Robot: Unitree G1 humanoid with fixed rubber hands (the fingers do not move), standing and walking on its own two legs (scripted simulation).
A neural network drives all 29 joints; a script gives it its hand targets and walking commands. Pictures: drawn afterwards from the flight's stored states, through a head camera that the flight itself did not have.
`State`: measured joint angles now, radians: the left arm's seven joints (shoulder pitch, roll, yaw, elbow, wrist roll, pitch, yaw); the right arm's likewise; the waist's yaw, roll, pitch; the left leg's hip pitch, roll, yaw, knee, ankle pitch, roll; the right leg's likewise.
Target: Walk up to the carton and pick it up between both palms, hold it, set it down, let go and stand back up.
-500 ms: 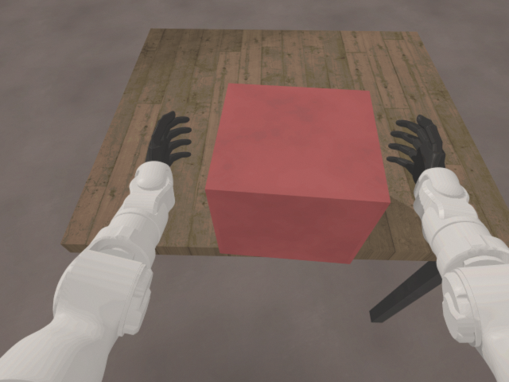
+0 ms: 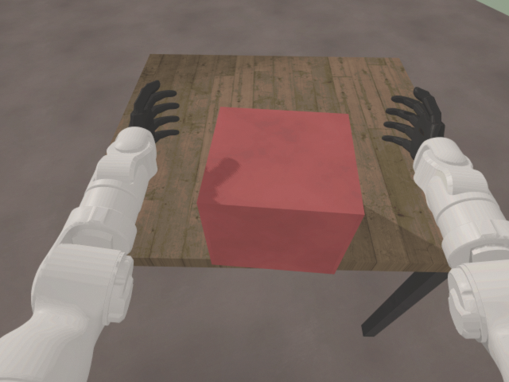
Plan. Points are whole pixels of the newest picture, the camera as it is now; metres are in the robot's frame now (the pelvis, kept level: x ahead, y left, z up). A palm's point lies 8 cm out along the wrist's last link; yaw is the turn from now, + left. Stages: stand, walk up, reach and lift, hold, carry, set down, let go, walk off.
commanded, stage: set down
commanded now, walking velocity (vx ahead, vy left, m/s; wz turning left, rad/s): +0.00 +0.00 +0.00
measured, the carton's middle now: (278, 191) +0.46 -0.01 +0.02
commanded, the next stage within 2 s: none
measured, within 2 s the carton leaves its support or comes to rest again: neither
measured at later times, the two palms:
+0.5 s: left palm (137, 195) +0.40 +0.21 +0.08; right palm (422, 205) +0.38 -0.22 +0.09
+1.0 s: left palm (135, 246) +0.33 +0.21 +0.04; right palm (427, 258) +0.31 -0.22 +0.05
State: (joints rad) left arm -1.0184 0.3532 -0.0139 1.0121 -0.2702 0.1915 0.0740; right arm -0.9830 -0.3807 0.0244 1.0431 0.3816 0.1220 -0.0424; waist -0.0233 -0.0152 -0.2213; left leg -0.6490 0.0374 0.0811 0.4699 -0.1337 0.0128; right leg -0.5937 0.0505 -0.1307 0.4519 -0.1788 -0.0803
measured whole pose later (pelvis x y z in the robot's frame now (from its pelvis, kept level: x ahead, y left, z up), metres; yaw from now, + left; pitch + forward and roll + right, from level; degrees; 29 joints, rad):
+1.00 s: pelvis +0.02 -0.01 +0.01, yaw +0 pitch +3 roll +1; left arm -0.16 0.25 0.06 0.42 -0.18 0.06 0.00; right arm -0.13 -0.21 -0.02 0.40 0.29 0.02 -0.04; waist -0.02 -0.05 -0.04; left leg -0.25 0.02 0.10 0.35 -0.15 0.01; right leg -0.22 0.04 -0.10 0.39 -0.22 -0.08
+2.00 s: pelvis +0.04 +0.00 +0.01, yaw -1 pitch -3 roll +1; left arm 0.22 0.26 -0.02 0.46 -0.13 -0.06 0.00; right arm 0.23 -0.14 0.01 0.53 0.12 -0.17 -0.01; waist 0.02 -0.05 0.01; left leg -0.11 0.01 0.10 0.36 -0.20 0.01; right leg -0.08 0.03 -0.10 0.39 -0.26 -0.07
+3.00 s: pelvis +0.02 +0.02 +0.01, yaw -1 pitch -3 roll +0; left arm 0.20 0.20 -0.02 0.51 0.01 0.14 0.05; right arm 0.20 -0.16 -0.04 0.74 -0.02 -0.18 0.06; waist 0.01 -0.04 0.05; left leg -0.17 0.01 0.12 0.44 -0.21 0.04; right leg -0.13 0.03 -0.08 0.43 -0.24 -0.05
